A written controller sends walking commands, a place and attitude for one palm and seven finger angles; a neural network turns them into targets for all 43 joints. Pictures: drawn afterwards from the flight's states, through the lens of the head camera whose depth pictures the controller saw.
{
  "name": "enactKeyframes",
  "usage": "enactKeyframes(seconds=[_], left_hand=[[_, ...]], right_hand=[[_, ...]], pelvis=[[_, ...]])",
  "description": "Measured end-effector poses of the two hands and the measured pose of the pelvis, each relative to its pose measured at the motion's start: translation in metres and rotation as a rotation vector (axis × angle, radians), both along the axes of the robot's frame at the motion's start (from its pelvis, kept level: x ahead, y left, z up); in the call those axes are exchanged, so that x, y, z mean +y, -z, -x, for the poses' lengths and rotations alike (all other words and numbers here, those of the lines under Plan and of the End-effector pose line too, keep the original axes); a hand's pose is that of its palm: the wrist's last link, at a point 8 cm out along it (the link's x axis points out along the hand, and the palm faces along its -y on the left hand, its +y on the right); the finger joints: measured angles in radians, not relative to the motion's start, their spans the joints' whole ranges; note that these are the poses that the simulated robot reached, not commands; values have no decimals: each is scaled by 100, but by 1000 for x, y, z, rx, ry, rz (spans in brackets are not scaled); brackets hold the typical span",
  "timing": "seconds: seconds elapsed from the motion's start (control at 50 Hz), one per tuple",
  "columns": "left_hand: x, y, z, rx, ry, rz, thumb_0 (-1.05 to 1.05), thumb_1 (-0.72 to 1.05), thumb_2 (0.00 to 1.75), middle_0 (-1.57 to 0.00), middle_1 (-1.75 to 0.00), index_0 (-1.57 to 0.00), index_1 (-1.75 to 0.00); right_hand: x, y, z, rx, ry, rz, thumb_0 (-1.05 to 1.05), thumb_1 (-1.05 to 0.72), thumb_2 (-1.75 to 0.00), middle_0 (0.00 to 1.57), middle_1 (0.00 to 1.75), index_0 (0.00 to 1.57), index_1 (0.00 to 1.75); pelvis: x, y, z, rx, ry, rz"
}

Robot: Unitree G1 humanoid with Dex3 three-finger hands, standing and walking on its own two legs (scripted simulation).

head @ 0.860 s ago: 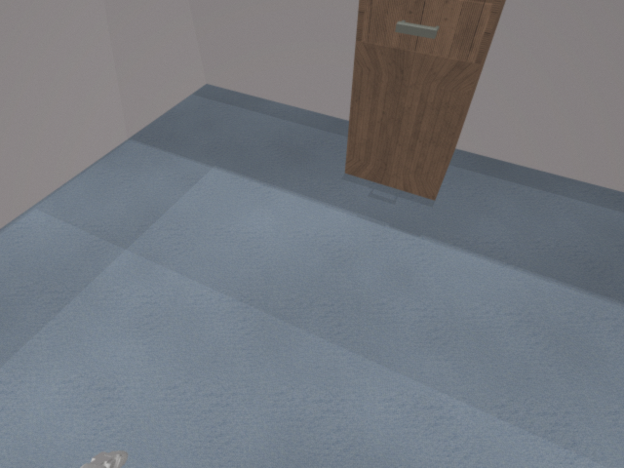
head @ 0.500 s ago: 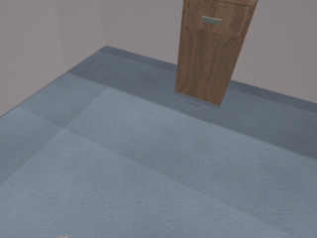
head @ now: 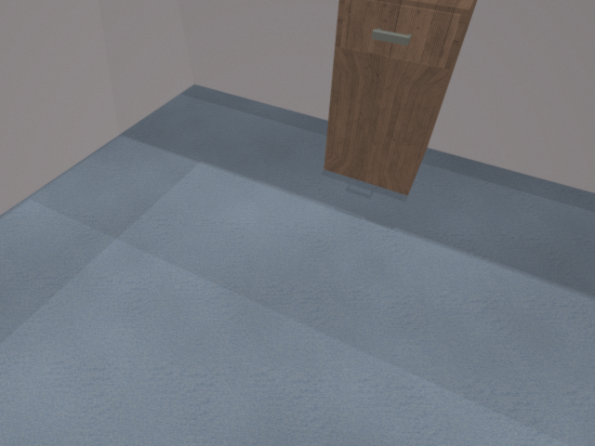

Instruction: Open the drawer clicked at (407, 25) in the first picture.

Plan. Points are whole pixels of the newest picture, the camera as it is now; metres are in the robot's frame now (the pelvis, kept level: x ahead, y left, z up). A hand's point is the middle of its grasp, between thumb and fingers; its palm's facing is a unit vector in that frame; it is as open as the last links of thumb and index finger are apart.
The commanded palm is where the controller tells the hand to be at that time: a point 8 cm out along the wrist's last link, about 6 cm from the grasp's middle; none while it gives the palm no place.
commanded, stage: stand and wait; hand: left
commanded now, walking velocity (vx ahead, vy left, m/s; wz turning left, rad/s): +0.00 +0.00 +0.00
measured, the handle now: (392, 35) +1.49 -0.27 -0.03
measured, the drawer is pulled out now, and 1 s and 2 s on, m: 0.00 0.00 0.00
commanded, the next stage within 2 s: look at it before walking up in 0.08 s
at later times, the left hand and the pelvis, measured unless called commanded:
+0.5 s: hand out of the picture +0.07 +0.26 -0.16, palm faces -0.03 -0.94 -0.33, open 7.4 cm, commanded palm none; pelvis +0.00 +0.01 +0.00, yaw +0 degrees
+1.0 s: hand out of the picture +0.05 +0.22 -0.17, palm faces -0.04 -0.97 -0.26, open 7.4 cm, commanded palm none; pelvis +0.03 +0.00 -0.01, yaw -2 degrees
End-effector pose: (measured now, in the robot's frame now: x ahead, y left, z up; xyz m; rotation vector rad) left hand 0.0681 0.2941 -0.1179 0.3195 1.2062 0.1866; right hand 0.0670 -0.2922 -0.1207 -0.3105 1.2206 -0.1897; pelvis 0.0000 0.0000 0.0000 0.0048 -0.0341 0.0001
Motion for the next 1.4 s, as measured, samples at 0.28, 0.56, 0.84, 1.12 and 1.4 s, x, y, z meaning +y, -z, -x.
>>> enactKeyframes(seconds=[0.28,0.56,0.84,1.12,1.4], left_hand=[[2,2,1,4,5,11,1,90,90,-20,-30,-21,-30],[6,1,5,21,-5,2,1,91,90,-20,-30,-21,-30],[5,0,1,15,-12,-3,1,91,90,-20,-30,-21,-30],[-46,46,34,211,-72,166,1,91,90,-20,-30,-20,-30],[-64,46,-155,156,100,167,2,93,90,-20,-30,-20,-30]], right_hand=[[7,-1,2,1,-1,-3,1,-91,-90,21,30,20,30],[8,-1,-6,-2,-9,-3,1,-91,-90,21,30,20,30],[8,-1,-16,-12,-18,-4,1,-91,-90,21,30,20,30],[57,32,21,140,106,-99,1,-91,-90,20,30,20,30],[126,17,77,433,372,-198,1,-91,-90,20,30,20,30]], pelvis=[[5,-1,3,5,1,0],[7,-1,0,7,-2,0],[5,-2,-5,7,-2,0],[12,18,-62,38,48,28],[4,17,-155,38,161,13]])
